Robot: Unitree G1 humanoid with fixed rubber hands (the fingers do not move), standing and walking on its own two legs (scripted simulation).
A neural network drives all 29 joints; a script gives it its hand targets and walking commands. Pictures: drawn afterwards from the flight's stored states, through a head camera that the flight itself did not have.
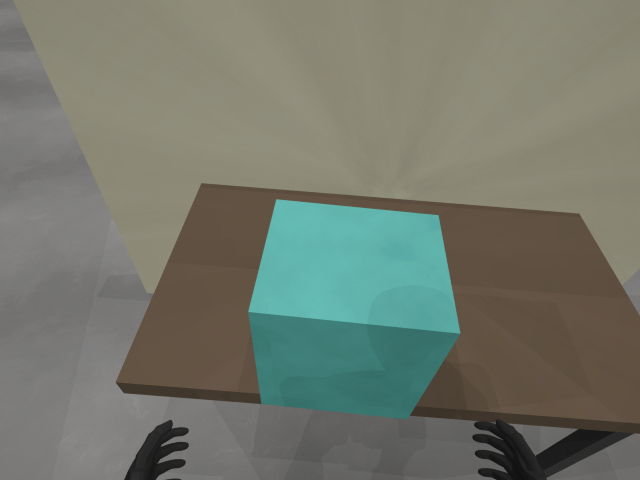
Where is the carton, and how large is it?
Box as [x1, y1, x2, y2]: [248, 199, 459, 418]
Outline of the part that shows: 276,199 248,311 261,403 407,418 459,334 459,328 438,215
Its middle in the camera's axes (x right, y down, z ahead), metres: +0.04 +0.13 +0.64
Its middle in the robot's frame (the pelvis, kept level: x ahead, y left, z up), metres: +0.40 -0.02 -0.07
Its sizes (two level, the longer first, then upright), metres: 0.253 0.206 0.290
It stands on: a table, 0.56 m high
